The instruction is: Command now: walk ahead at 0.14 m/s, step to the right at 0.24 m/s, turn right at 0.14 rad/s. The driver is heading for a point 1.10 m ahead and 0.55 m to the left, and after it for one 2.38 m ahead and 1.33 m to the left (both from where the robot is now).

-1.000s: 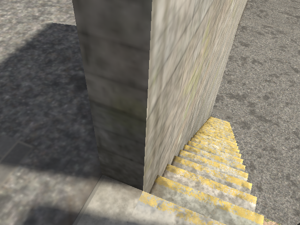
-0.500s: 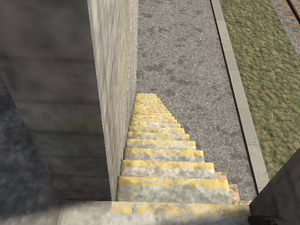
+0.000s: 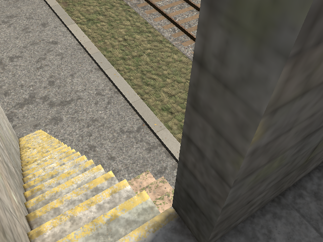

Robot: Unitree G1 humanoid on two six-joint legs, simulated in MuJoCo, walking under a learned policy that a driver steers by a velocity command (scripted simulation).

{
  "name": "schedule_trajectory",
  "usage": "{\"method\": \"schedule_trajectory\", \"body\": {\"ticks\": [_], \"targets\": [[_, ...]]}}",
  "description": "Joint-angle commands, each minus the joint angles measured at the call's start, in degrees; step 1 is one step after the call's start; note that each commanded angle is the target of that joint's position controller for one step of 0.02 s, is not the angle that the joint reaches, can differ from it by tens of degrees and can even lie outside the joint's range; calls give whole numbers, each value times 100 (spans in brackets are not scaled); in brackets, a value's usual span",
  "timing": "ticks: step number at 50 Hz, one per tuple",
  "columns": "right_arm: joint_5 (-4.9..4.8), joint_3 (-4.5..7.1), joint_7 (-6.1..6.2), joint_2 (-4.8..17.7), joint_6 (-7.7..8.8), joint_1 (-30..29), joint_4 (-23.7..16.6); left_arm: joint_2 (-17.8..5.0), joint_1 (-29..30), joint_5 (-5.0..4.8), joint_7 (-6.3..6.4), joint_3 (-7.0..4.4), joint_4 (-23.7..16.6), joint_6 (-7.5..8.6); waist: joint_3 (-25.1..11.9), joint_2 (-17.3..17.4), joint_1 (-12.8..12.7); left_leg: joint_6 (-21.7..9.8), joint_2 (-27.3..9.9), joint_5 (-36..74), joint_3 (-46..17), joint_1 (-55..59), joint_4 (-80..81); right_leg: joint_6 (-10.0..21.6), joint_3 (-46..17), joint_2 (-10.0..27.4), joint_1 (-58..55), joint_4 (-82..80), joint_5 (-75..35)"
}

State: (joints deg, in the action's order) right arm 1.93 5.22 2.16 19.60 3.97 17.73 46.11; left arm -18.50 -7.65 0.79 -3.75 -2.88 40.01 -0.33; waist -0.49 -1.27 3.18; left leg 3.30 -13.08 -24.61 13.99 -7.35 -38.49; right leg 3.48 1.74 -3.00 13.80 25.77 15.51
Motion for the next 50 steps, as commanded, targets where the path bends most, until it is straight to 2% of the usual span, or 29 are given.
{"method": "schedule_trajectory", "body": {"ticks": [1,3,4,6,11,12,14,17,19,21,23,24,25,26,27,28,29,31,33,34,35,36,37,38,40,42,45,48,50], "targets": [[-223,-24,88,195,-561,-205,-270,-867,-1745,-184,144,-233,73,-280,-952,-212,-1051,45,1058,-1873,-640,-3282,-4048,1748,-1038,2219,-2848,237,-8339],[-197,-47,-72,130,-564,-173,-225,-401,-1176,-28,298,-24,302,-176,-119,385,-428,-118,686,-391,-1650,-2464,-2761,731,-442,1790,-1366,-605,-4326],[-99,-50,-97,134,-608,-87,-62,-178,-537,-31,471,73,319,-176,405,66,-168,-104,865,15,-1521,-2054,-2574,511,-59,1606,-663,-609,-5149],[6,-32,-79,229,-636,517,203,-223,-211,-12,666,127,233,-73,86,-548,83,-16,1089,625,-1250,-1462,-2783,553,331,1508,-299,-767,-5689],[11,-100,-107,162,-725,454,114,16,-246,-48,809,272,294,-131,247,-591,-58,-26,1032,897,-976,-1930,-2102,715,722,1504,-745,-663,-4969],[-281,-279,-314,57,-256,609,-22,-839,-647,566,454,-8,150,-157,267,-640,101,107,533,280,-1964,-1931,-2309,1006,-574,3168,-531,-1454,-5606],[-356,-201,-232,407,107,694,253,-783,-142,632,227,-179,8,14,84,-57,-6,143,672,292,-2530,-2787,-2834,1091,-148,3083,-1546,-1442,-4420],[-207,-108,-138,406,100,643,269,-751,31,419,412,-142,-12,433,74,-225,53,223,1285,906,-2317,-2924,-2572,111,641,2116,-1657,-1246,-3296],[-187,-98,-237,257,-36,758,282,-1044,-85,433,553,-252,-152,578,99,-410,66,355,1367,913,-1769,-2693,-1867,-603,1103,1851,-1584,-1191,-4332],[-188,-184,-419,-94,-216,926,314,-1473,-249,208,814,-502,-325,473,133,-548,-32,424,1535,334,-915,-1973,-519,-1262,1714,1617,-1451,-1144,-6724],[-247,36,-467,143,-379,3131,1027,-1950,888,-31,1003,-773,-1280,230,-211,-638,615,203,2008,916,-225,131,937,-2490,2336,1086,-665,197,-9375],[-219,200,-401,204,-334,4122,1382,-1872,1488,-4,928,-768,-1576,127,-298,-351,1200,-143,2061,2101,-218,719,1793,-2604,2009,942,-371,2193,-8398],[165,109,-340,141,14,3031,1484,-556,270,423,648,-445,-847,99,-433,1246,377,-543,1495,3893,-1592,998,1936,-1884,1058,967,439,4223,557],[522,134,-237,374,221,2650,1169,259,718,331,553,-87,-1049,169,-337,660,330,-1197,521,4081,-2939,1035,1479,-1736,-310,830,1941,6206,3130],[597,275,-154,1045,419,2425,901,907,87,309,580,169,-1259,397,-785,662,-290,-2277,-298,6696,-3438,1196,1010,-1809,-878,743,2294,6421,3717],[245,357,-179,1015,599,1596,324,116,137,-118,715,-54,-1484,695,-756,445,-61,-2582,-658,5659,-4020,884,1402,-1981,-1595,677,2484,5864,3917],[41,262,-219,585,646,548,-160,-458,453,-247,824,-224,-1551,733,-382,449,-105,-2136,-176,4972,-3624,-232,1570,-1663,-1440,641,2250,5149,3532],[-96,113,-296,611,367,-562,-686,-354,-95,124,843,-256,-1222,547,-161,446,-865,-1437,902,3866,-3156,-2025,1612,-1064,-452,397,571,2906,1915],[-92,218,-374,919,27,-13,-756,-134,-347,63,606,-171,-954,380,-222,496,-651,-1622,997,3281,-3437,-2136,1586,-1103,27,-50,-402,1075,1370],[-82,256,-433,942,-90,23,-855,-112,-372,-203,489,-158,-884,368,-81,478,-596,-1615,1023,2741,-3539,-1930,1422,-1042,74,-231,-705,-284,376],[-368,414,-308,876,-352,217,-479,-363,-421,-111,748,-265,-924,71,-211,503,-648,-858,1533,1999,-3525,-1722,508,-994,-113,-116,-1154,-634,-209],[-460,289,-250,366,-452,347,-719,-938,-1239,-11,798,-350,-964,-29,-1052,-572,-861,-470,2033,54,-2690,-2288,-882,-573,-1618,1624,-2108,-949,1036],[247,-343,-620,-958,-246,-213,-1622,-1009,-1938,243,635,-405,-491,321,71,-2272,-911,-187,2109,-746,-2925,-5507,-1632,1839,-4864,3141,-2110,-1415,2296],[402,-500,-714,-1121,-185,-499,-1386,-652,-1591,192,596,-168,-373,569,547,-1090,-565,-275,1190,158,-3230,-6215,-2632,1967,-5347,3563,-1692,-1768,3313],[204,-334,-532,-456,-25,-195,-985,167,-179,-106,497,87,-586,825,27,-889,-119,-283,1219,860,-2060,-5362,-3452,990,-3015,2607,-1195,-1681,2655],[223,-385,-537,-467,-37,-443,-1037,391,-186,-15,677,193,-456,938,138,-510,-228,-236,973,1422,-1856,-4962,-3583,682,-1830,2141,-997,-1935,1638],[-186,-574,-672,-611,-229,-779,-1095,-385,-858,57,609,-162,-270,1056,142,317,-522,520,604,1417,-1904,-5526,-2991,453,-424,1993,-2193,-896,-4014],[-49,-608,-1109,-526,-453,-547,-917,-757,-1048,229,555,-366,-193,1151,82,-535,-431,622,4,1836,-2172,-4342,-2412,438,268,2158,-1539,-1136,-3700],[-26,-467,-1083,-229,-420,-578,-791,-674,-645,286,513,-352,-388,1100,448,-285,-236,422,-148,1973,-2189,-4017,-2381,449,682,2319,-1104,-1407,-3196]]}}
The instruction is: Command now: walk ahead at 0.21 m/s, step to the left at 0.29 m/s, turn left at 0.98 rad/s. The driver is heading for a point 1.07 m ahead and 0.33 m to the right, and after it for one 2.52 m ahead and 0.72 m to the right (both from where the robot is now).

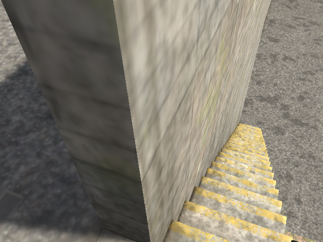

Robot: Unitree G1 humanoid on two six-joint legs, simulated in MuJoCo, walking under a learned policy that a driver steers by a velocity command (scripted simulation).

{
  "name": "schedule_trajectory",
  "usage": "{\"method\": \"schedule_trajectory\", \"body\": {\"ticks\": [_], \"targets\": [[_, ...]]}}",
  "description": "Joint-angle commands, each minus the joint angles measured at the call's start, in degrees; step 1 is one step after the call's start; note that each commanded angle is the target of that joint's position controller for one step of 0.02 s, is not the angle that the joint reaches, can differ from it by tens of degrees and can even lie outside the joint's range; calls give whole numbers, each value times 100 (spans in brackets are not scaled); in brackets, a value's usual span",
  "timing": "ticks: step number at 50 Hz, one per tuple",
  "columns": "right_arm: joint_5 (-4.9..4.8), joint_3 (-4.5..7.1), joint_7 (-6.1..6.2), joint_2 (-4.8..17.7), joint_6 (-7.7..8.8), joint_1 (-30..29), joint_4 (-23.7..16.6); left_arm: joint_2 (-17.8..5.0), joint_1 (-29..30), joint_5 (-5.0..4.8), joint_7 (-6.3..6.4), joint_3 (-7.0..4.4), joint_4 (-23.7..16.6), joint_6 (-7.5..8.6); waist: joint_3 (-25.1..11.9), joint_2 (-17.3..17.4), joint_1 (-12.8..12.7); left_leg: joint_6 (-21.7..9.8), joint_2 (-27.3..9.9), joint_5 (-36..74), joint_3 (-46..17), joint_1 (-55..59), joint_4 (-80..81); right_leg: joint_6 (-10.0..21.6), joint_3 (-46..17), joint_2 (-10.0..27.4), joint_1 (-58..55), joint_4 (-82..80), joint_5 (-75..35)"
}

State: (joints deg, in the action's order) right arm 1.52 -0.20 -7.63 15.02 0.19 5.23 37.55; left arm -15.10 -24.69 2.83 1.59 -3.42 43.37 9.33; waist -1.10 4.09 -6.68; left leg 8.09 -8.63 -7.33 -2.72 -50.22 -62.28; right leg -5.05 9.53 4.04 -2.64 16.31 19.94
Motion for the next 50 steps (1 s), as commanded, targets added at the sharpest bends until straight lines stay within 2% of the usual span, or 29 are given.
{"method": "schedule_trajectory", "body": {"ticks": [1,2,3,4,5,6,7,8,9,12,16,18,19,20,21,23,24,28,33,35,39,41,42,43,44,45,46,47,50], "targets": [[31,69,-147,204,-5,453,117,-1215,1093,103,43,-392,-816,111,700,-661,673,-198,-548,257,-254,430,633,1287,176,1547,499,-497,-3535],[-270,293,7,424,-174,-677,-227,-1033,954,-380,11,-420,-182,-452,1347,-850,741,-530,279,-406,1050,1392,1592,677,603,1291,1592,92,-4890],[-139,373,107,568,-249,-642,-150,-1109,258,-486,94,-445,-145,-569,903,-652,470,-633,910,-362,1628,2423,1960,609,574,964,1706,784,-5762],[-41,329,126,352,-279,-120,-39,-1408,138,-519,140,-512,-73,-618,501,-1051,657,-783,1236,-629,1595,3225,2455,652,432,1022,1742,1571,-6627],[-63,468,157,554,-336,1138,378,-1661,293,-639,120,-596,-109,-600,-186,-1254,1191,-958,1300,-260,1269,4671,3055,607,214,1194,2058,2553,-6176],[-21,592,220,831,-364,1839,796,-1469,523,-644,91,-546,-105,-609,-626,-666,1530,-1230,1197,671,852,5742,3807,448,159,760,2594,3758,-2713],[-24,734,300,1471,-348,2003,825,-813,203,-436,16,-414,-122,-761,-778,789,1229,-1760,-203,5505,-67,6503,3103,203,43,-38,3571,6149,2752],[-258,799,340,1971,-321,1994,625,-300,-498,-456,45,-235,-146,-914,-2097,556,1166,-2754,-1656,8051,-1018,6627,3344,152,-474,-400,3758,7151,2547],[-379,683,460,1556,-251,1516,448,-570,-166,-346,75,-247,-120,-1015,-2173,-111,1129,-2682,-1528,6274,-797,5465,3571,178,-1004,-329,2925,6923,1998],[-30,352,742,489,-435,-19,264,-808,-373,-74,262,-350,319,-1335,-623,555,574,-2188,-482,1602,110,3295,4228,253,-621,-156,2423,6015,1212],[169,211,867,325,-539,-213,339,-762,-504,-192,248,-275,265,-1504,-456,845,401,-2051,-458,231,427,2677,4631,664,-536,158,1628,4414,1005],[128,255,909,382,-509,-138,432,-743,-852,-249,123,-300,319,-1556,-413,732,242,-1801,-590,-453,327,2354,4205,1080,-1023,620,901,3257,882],[66,303,924,468,-530,-404,406,-734,-1424,-152,12,-305,527,-1538,-415,-76,-177,-1504,-175,-1228,885,1444,3041,1253,-1256,640,-155,2211,468],[-5,237,917,271,-604,-328,394,-1009,-1189,20,-61,-278,343,-1511,448,-2150,-306,-961,870,-2884,1509,-163,998,1480,-3423,1627,203,376,1311],[266,288,839,486,-655,-77,162,-1686,-421,-116,29,-315,-164,-1575,614,-2711,205,-557,1044,-2846,298,-94,-90,1816,-5858,2787,2042,-1135,2384],[124,494,767,1003,-543,-91,340,-1649,831,-74,48,-314,-469,-1569,1700,-1464,664,-424,996,-1510,-99,656,-1144,1604,-4401,1991,3731,-896,2690],[47,502,728,882,-479,-84,395,-1610,1019,-85,-12,-336,-473,-1473,1527,-1198,725,-406,1029,-1152,-59,667,-1309,1387,-3824,1476,3349,-469,1936],[132,465,737,426,-513,47,383,-1308,509,-156,-116,-358,-332,-1159,199,-1310,508,-423,1118,-1029,-101,574,-2031,1199,-3037,808,1469,665,-1817],[-44,403,823,311,-560,5,196,-1399,126,-138,-84,-462,-344,-1072,-294,-1558,316,-310,1191,-1728,128,1071,-912,1076,-2711,519,620,982,-4562],[-249,423,826,349,-511,2,218,-1514,414,-81,-79,-503,-594,-1264,-173,-1925,224,-320,1344,-1914,234,1569,83,1085,-2820,473,781,823,-4313],[-133,461,818,395,-403,434,325,-1414,1267,-114,-66,-516,-1154,-1541,-329,-2447,264,-489,1545,-1682,98,3314,2337,848,-3514,364,1552,362,-1727],[-201,552,770,552,-372,1006,434,-1568,1490,-168,-79,-544,-1256,-1570,-189,-2375,481,-668,1421,-1106,-156,4016,3487,810,-4235,469,2116,200,-118],[-189,581,828,575,-349,1209,537,-1530,1480,-211,-69,-517,-1275,-1530,-77,-2096,580,-802,1324,-839,-233,4494,4218,685,-4279,272,2564,288,637],[-137,630,911,821,-292,1070,516,-1357,989,-204,-72,-471,-1146,-1472,12,-1042,405,-904,815,-1583,-764,4694,4816,519,-3762,-293,3063,1080,1500],[-126,559,878,1075,-269,748,263,-715,222,-95,-83,-333,-954,-1459,-58,156,66,-972,-569,-2233,-1717,4411,4965,398,-2603,-1028,3153,2910,1458],[-27,670,785,1594,-262,159,6,-917,894,-153,-3,-390,-1213,-1586,281,1376,219,-1541,-1265,-2107,-2380,2623,5633,209,-1700,-1327,3447,4098,1586],[-55,582,731,1150,-229,-236,-83,-1387,1216,-123,1,-499,-1124,-1661,587,855,131,-1701,-985,-1754,-1889,2107,5618,265,-1596,-747,3173,5133,1120],[-74,451,746,735,-147,-507,-143,-1533,1328,-42,-55,-549,-1006,-1694,518,346,32,-1680,-471,-977,-1087,2145,5243,330,-1634,-832,3042,5718,643],[-68,323,920,494,-60,-42,-222,-1258,913,-136,-234,-458,-722,-1660,91,332,270,-1926,-170,922,-258,3898,4449,208,-1466,-850,3757,6617,307]]}}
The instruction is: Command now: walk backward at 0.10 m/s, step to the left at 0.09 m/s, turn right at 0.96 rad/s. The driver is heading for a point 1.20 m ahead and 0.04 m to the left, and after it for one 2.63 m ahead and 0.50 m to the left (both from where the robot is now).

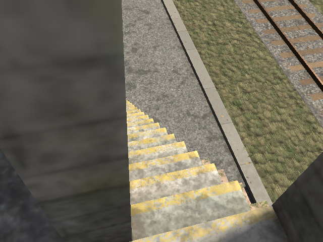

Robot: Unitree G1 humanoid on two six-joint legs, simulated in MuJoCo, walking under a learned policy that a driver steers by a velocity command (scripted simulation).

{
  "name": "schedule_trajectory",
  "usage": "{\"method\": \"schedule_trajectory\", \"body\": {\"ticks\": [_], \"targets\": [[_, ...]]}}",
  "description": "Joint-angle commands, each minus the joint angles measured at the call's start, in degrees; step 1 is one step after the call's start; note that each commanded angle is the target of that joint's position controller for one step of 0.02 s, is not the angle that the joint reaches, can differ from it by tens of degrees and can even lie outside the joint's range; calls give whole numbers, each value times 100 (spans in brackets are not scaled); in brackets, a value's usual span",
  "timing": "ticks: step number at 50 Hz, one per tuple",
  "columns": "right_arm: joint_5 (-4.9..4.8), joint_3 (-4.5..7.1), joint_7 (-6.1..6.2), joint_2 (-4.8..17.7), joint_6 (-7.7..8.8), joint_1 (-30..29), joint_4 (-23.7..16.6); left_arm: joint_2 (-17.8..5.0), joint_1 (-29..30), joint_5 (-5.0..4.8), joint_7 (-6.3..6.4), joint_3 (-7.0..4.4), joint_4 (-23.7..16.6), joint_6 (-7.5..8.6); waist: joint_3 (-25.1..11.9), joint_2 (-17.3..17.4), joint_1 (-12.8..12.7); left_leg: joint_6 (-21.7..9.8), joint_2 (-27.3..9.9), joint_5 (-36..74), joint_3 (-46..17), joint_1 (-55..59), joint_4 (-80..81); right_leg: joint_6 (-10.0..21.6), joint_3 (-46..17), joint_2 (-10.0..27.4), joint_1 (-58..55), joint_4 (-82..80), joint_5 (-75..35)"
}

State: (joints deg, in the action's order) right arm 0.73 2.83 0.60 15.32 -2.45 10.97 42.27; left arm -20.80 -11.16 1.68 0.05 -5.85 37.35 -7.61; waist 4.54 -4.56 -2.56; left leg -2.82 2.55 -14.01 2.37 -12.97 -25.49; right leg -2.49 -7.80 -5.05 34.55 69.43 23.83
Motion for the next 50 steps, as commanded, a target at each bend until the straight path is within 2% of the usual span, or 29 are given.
{"method": "schedule_trajectory", "body": {"ticks": [1,4,11,12,13,14,16,19,22,24,25,26,27,28,29,30,32,33,35,39,40,41,43,45,46,47,48,49,50], "targets": [[-52,11,138,473,163,-404,-703,-605,-366,-20,-104,-199,-131,67,-470,1152,-17,-866,-1338,1981,-678,584,602,-119,252,108,248,1261,-71],[-34,31,260,565,155,263,-613,-382,6,44,-109,-128,-242,13,-546,1356,317,-724,-1534,2591,-702,1591,289,-342,368,191,474,418,117],[147,178,182,835,177,627,-570,-136,585,-139,-335,-21,-552,38,-812,1373,556,-781,-2084,1769,-345,1580,621,-254,789,553,-438,-1195,551],[95,172,186,700,183,606,-685,-247,550,-166,-356,-65,-524,-32,-795,1355,651,-770,-2311,1208,-454,1582,712,-167,783,588,-310,-1292,661],[203,231,94,586,275,696,-674,191,-124,133,-463,170,-377,272,-885,1240,363,-1652,-3031,-277,-1430,1138,1371,-68,291,966,-350,-462,-410],[122,157,117,379,364,541,-781,-42,-172,139,-388,84,-249,454,-543,863,265,-1711,-3265,-1272,-1801,803,1823,-126,107,1036,-170,-191,-383],[198,210,281,449,752,-5,-883,-233,-98,61,-345,-31,-331,747,-782,797,196,-1243,-2717,-1540,-844,689,1903,-216,321,896,-366,190,-422],[188,294,396,531,1121,-303,-834,135,353,55,-332,148,-479,838,-772,619,310,-910,-2080,-823,364,447,1865,-210,626,958,-929,-723,30],[-8,405,277,697,1028,105,-475,265,343,126,-254,226,-554,670,-836,789,485,-857,-2153,-888,204,729,1717,-326,756,968,-1411,-2325,1262],[-94,256,78,324,879,-526,-511,321,-246,20,-366,203,-204,674,-753,800,150,-540,-1930,-1118,203,160,1252,-165,743,1010,-2211,-3877,731],[-37,209,-11,288,710,-1002,-501,420,-697,-180,-482,214,39,768,-703,631,-122,-443,-1718,-1306,392,-402,871,34,1073,776,-2973,-5112,-692],[249,150,-143,146,525,-745,-312,401,-807,-297,-563,191,110,866,-682,737,-24,-375,-1771,-1063,325,-1130,638,292,1131,563,-3675,-5235,-1649],[333,26,-339,-209,420,-222,-42,303,-879,-242,-546,149,-52,954,-850,544,-50,-156,-1746,-540,429,-1511,-75,641,740,831,-4059,-5066,-1988],[182,47,-402,-281,523,67,-355,-721,-1018,-194,-292,-97,-72,1113,-704,-589,177,354,-888,-374,1127,-2122,-997,1763,-701,2219,-3550,-4909,-3257],[131,244,-327,356,659,-552,-482,-1175,-1017,95,-125,-329,-104,1262,-330,-652,-294,463,-762,-1093,744,-2665,-1791,2372,-1037,2780,-3262,-5138,-2513],[172,360,-287,574,734,-878,-581,-1129,-593,208,30,-345,-88,1434,-267,-691,-174,402,-640,-1435,402,-3017,-2663,2329,-891,2711,-3152,-5404,-2050],[228,496,-226,719,758,-456,-299,-154,382,35,217,-1,-367,1607,-367,-746,339,243,-563,-1270,-175,-2918,-4117,1809,-293,2470,-2697,-5571,-2238],[215,488,-259,658,759,-331,-242,-11,741,-34,274,77,-487,1638,-375,-538,522,250,-522,-1054,-273,-2769,-4511,1653,-6,2462,-2530,-5556,-2673],[146,416,-450,400,738,-65,-139,16,1139,92,355,141,-632,1612,-462,-202,728,345,-604,-292,-304,-2540,-4477,1459,576,2351,-2418,-5586,-2958],[142,31,-763,-282,399,-368,-313,-430,102,103,464,-46,-351,1491,-746,104,117,604,-749,-212,34,-2249,-2441,1390,1464,2238,-3476,-5141,-4880],[48,140,-507,-39,-12,-714,-490,41,-50,-45,242,21,-86,907,-285,-176,-105,465,-244,-854,637,-2633,-1781,821,1714,2115,-3971,-4345,-5554],[144,131,-420,81,-131,-678,-631,-115,-485,-339,165,-1,-53,644,-626,-430,-240,371,-59,-908,769,-2117,-1375,658,1837,2116,-4083,-4008,-6277],[57,243,-338,396,-119,-54,-642,-447,-317,-384,126,-56,-133,504,-1069,-764,75,123,109,-525,777,-1123,-905,517,1845,2247,-3882,-3250,-6854],[155,378,-189,831,-29,892,-474,-428,222,-381,47,-30,-320,647,-1411,63,917,-237,-154,1624,-83,893,383,138,1940,1940,-2174,-1270,-4735],[12,588,-166,1792,-49,940,-465,322,385,-131,-34,132,-759,616,-1329,1651,560,-1098,-1798,6298,-2356,1944,6,-250,1990,736,201,451,1310],[-330,675,-243,1981,17,1377,-476,202,450,75,103,158,-749,506,-2098,1087,810,-1955,-2319,6945,-2907,1905,46,-264,656,702,52,996,1941],[-382,585,-196,1607,8,907,-445,167,353,-20,161,166,-640,423,-1723,857,537,-1953,-2030,5282,-2280,1291,142,-297,511,987,-102,794,1515],[-287,441,-191,1160,-60,192,-611,0,430,-109,191,147,-538,400,-1104,653,355,-1663,-1506,3770,-1791,437,295,-260,566,1052,-311,294,862],[-220,355,-142,891,-84,-139,-633,-34,510,-34,214,130,-515,391,-654,797,205,-1421,-1112,2682,-1785,-18,426,-247,542,1024,-299,-113,488]]}}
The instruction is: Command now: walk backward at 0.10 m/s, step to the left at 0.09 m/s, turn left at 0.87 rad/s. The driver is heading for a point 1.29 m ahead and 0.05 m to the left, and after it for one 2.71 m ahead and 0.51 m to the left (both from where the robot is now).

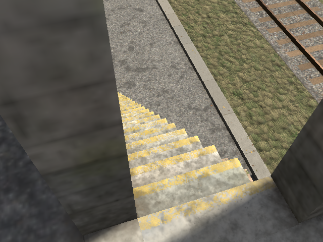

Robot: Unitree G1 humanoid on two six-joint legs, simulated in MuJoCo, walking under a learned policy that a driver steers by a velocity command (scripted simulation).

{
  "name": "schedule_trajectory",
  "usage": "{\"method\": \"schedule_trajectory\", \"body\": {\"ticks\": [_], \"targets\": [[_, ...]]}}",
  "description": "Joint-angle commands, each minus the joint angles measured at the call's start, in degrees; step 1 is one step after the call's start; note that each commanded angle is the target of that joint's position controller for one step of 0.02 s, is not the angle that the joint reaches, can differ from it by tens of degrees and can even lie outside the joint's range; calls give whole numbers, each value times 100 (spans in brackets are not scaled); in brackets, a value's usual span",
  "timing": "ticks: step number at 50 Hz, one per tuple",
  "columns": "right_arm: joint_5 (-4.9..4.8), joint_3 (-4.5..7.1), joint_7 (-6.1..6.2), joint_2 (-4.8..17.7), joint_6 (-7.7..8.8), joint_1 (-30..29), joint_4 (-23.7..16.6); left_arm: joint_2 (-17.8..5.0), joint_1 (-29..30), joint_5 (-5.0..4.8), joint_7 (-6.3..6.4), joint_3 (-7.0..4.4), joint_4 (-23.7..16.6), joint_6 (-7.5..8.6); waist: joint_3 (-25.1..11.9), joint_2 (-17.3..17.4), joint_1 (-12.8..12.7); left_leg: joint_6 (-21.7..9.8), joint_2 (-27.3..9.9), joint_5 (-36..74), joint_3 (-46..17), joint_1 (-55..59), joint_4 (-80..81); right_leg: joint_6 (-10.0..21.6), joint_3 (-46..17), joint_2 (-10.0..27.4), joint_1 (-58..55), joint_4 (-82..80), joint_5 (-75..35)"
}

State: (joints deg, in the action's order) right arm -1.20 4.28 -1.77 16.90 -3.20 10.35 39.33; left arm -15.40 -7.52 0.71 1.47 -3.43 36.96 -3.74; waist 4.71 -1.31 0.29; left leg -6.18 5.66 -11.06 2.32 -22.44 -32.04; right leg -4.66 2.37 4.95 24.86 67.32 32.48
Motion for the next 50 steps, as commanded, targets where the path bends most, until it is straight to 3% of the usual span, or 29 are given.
{"method": "schedule_trajectory", "body": {"ticks": [1,5,7,9,11,12,13,14,15,17,18,19,20,23,27,29,30,31,32,33,34,35,37,40,43,46,47,48,50], "targets": [[42,166,117,623,-15,-191,-394,-664,24,111,103,-129,-406,-37,-634,561,-110,-1026,-1266,2291,-1787,714,1102,-31,-423,-93,506,-15,-634],[176,294,82,917,-76,-125,-350,-525,-463,-16,190,-52,-113,-60,-966,660,-69,-895,-927,2154,-1945,567,1089,-29,-337,-318,43,-842,-734],[197,234,-45,758,-73,-185,-447,-616,-594,-96,216,-73,78,-40,-1041,799,42,-795,-847,1741,-2260,596,1139,174,-339,-507,-173,-1240,-815],[260,270,-128,852,-97,-273,-470,-726,-859,-127,215,-107,273,20,-1117,885,-26,-456,-667,1003,-2537,398,1312,405,-402,-625,-817,-2097,-912],[178,252,-168,773,-91,-418,-513,-841,-1241,-66,273,-149,480,75,-986,1009,-180,-45,-435,174,-2793,51,1445,600,-400,-672,-1499,-3277,-1128],[57,204,-151,641,-71,-612,-629,-1077,-1740,66,335,-211,620,153,-873,579,-483,416,45,-490,-2424,-463,989,758,-839,-108,-2081,-4770,-1101],[-412,295,31,459,-17,-66,-679,-1458,-952,-10,452,-352,215,470,-1047,-1390,-37,533,667,-1984,-1386,-1342,-1285,1485,-3058,1868,-2567,-5210,-1659],[-249,413,36,1122,129,-424,-822,-1290,-386,200,462,-258,255,571,-699,-2274,-129,880,96,-2326,-1103,-2298,-3216,2146,-3946,2917,-1574,-5816,-2373],[-122,543,-40,1543,106,-224,-757,-1034,5,152,589,-215,156,680,-695,-1729,101,946,-280,-1923,-1334,-1992,-4101,1938,-3249,2567,-1298,-5732,-2189],[29,516,-18,1238,-142,672,-373,-726,746,-134,647,-149,6,735,-520,-834,577,1134,-439,-1025,-987,-1483,-5259,1050,-1331,1363,-1146,-5000,-3000],[-22,458,-23,1029,-221,873,-308,-725,848,-177,609,-135,-78,706,-371,-606,612,1248,-527,-780,-810,-1355,-5388,988,-701,1133,-993,-4875,-3377],[-135,410,-24,872,-208,745,-422,-822,837,-191,557,-172,-184,619,-234,-536,562,1320,-629,-480,-592,-1174,-4940,1004,-208,953,-788,-4961,-3333],[-152,293,-10,583,-163,316,-618,-1020,353,-140,504,-248,-110,549,-262,-667,208,1406,-653,-395,-469,-1064,-4506,1196,-123,860,-839,-5006,-3339],[73,94,-23,177,-161,-180,-896,-1479,-766,-32,479,-435,195,381,-444,-799,-341,1562,-736,-1246,-699,-1293,-3407,1662,-646,1319,-1899,-4840,-3967],[180,46,-91,157,-67,216,-796,-1935,-485,-240,391,-610,218,281,-644,-1192,-194,1278,-832,-1692,-319,-156,-1575,1364,-852,1446,-1632,-4899,-4119],[168,148,-89,312,-37,835,-534,-1858,-334,-252,370,-612,264,283,-661,-1357,31,1031,-678,-934,-165,716,-401,1124,-817,1312,-1218,-4672,-4366],[133,214,-77,341,-22,1362,-328,-1593,-364,-331,373,-534,321,310,-783,-1191,218,777,-532,-189,-63,1509,567,938,-791,1155,-846,-4508,-4068],[112,273,-64,428,-29,1771,-153,-1065,-654,-287,314,-387,462,347,-879,-520,326,533,-658,17,-268,2380,1129,638,-357,627,-275,-3730,-3145],[160,387,-66,1160,-61,1742,-235,-414,-865,174,218,-209,298,328,-864,1707,21,69,-2138,3063,-1475,3001,698,243,374,-420,1179,-1951,366],[524,429,-58,1617,19,1426,-480,-624,-410,34,332,-282,12,411,-1081,2876,220,-1054,-2599,3058,-1749,1299,1064,269,-152,-730,1382,-590,1181],[672,350,-21,1244,118,1001,-603,-1084,-68,-162,381,-396,21,422,-780,2355,258,-1089,-2372,1899,-1492,663,1544,396,-373,-611,1171,347,902],[496,269,29,979,153,492,-561,-1147,-205,-195,384,-455,106,395,-513,1893,-15,-654,-2076,1399,-1042,525,1539,418,-523,-625,1248,746,363],[273,117,138,572,151,-263,-664,-1134,-746,-121,413,-512,369,200,-499,1536,-390,-343,-1835,1499,-432,906,1362,203,-580,-668,1388,1220,-494],[255,-47,352,180,192,-333,-666,-982,-899,-106,351,-431,304,123,-528,956,-388,-495,-2007,1315,-225,1219,1313,19,-384,-617,1333,1251,-1101],[236,-45,560,242,108,71,-515,-697,-552,-118,206,-257,-73,144,-509,857,-94,-693,-2267,1170,-314,1857,1305,53,-172,-361,1443,78,-1254],[233,61,613,513,82,200,-391,-490,-403,-142,11,-130,-380,163,-608,763,38,-821,-2503,1731,-297,2099,1240,215,-55,-117,1029,-983,-931],[98,220,585,869,231,586,-370,-750,259,-210,-134,-180,-645,10,-665,131,499,-921,-3661,1359,-1392,2821,1835,111,-345,88,1855,-645,-920],[165,242,569,926,280,561,-300,-852,172,-226,-185,-259,-746,-92,-713,-230,358,-953,-3848,989,-1627,3182,1844,78,-701,259,2151,-422,-719],[219,243,547,844,336,184,-358,-771,-40,-254,-231,-333,-762,-120,-549,139,171,-821,-3394,844,-956,2947,1929,-34,-638,275,2118,-345,-700]]}}
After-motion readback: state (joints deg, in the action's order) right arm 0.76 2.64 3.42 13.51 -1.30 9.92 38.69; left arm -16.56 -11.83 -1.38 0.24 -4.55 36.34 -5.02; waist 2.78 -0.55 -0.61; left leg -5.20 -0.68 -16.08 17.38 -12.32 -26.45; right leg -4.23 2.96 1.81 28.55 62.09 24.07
